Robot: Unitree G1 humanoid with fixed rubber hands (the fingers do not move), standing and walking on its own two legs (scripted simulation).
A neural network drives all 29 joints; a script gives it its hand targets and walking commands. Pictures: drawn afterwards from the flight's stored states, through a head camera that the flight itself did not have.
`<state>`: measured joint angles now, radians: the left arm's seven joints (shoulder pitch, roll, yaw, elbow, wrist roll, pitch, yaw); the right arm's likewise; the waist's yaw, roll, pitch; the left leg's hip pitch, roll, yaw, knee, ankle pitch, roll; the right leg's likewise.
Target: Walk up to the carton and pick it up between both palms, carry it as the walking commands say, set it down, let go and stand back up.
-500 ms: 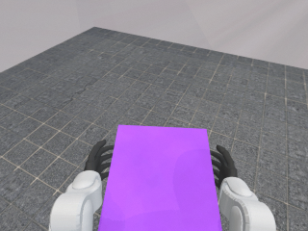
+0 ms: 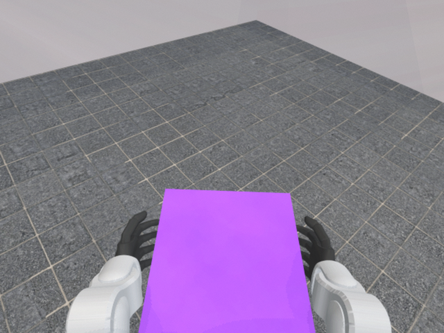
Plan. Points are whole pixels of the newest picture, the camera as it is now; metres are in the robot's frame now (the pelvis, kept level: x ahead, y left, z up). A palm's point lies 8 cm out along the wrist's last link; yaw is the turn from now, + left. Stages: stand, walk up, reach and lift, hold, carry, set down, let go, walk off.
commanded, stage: carry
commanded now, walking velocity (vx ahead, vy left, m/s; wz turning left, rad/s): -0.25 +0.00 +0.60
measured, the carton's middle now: (223, 283) +0.23 +0.01 +0.01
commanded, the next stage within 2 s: none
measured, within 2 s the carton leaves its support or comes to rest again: neither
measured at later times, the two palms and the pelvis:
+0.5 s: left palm out of the picture +0.01 +0.18 +0.12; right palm out of the picture +0.09 -0.10 +0.10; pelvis -0.17 -0.01 +0.01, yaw +15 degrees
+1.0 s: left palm out of the picture -0.24 +0.24 +0.10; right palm out of the picture -0.08 +0.00 +0.10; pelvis -0.36 -0.01 +0.01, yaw +33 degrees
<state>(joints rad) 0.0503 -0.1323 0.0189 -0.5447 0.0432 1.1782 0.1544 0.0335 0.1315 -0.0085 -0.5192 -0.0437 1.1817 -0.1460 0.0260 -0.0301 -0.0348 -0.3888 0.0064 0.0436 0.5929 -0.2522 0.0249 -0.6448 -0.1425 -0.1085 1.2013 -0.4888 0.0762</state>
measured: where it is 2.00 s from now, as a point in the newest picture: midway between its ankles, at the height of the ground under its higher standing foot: outside the picture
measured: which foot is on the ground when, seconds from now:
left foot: down 0.00-0.30, up 0.32-0.66, down 0.68-1.00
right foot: up 0.00-0.28, down 0.30-0.68, up 0.70-1.00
